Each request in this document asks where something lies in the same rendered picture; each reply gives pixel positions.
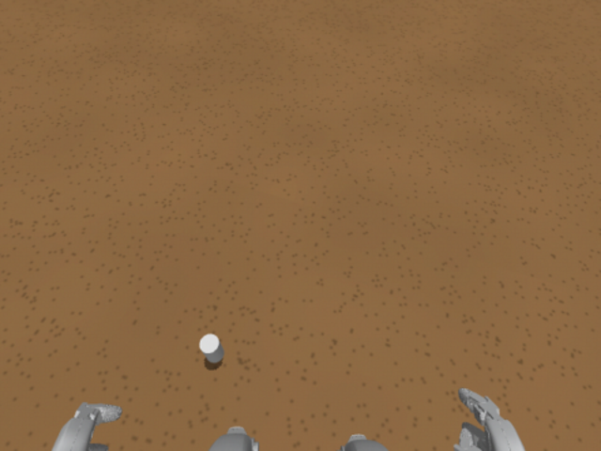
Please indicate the right robot hand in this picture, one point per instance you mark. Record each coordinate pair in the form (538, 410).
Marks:
(499, 435)

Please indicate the left robot hand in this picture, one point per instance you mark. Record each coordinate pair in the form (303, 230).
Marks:
(77, 433)

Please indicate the can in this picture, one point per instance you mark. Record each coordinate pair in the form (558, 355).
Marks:
(212, 348)

